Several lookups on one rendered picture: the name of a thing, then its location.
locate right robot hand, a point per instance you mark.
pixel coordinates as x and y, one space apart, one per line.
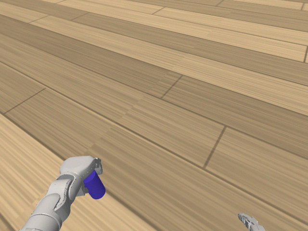
250 222

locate can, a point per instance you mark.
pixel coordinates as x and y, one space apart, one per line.
94 185

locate left robot hand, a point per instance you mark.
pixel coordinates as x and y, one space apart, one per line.
83 166

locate left robot arm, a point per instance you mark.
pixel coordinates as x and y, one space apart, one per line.
54 208

